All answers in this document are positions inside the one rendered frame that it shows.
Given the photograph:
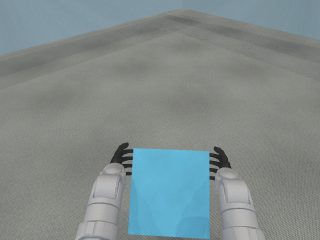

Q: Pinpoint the left robot forearm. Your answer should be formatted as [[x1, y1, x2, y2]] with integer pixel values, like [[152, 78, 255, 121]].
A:
[[74, 163, 126, 240]]

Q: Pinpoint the carton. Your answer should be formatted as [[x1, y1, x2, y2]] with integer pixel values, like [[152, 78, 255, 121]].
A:
[[128, 148, 210, 239]]

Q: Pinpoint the robot left hand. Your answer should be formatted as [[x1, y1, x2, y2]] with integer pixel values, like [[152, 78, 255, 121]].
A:
[[110, 142, 134, 176]]

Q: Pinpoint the robot right hand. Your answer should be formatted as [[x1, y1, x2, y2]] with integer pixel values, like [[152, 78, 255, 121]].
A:
[[209, 146, 231, 180]]

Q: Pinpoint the right robot forearm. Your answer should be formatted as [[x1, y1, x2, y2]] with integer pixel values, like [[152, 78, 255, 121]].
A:
[[214, 167, 266, 240]]

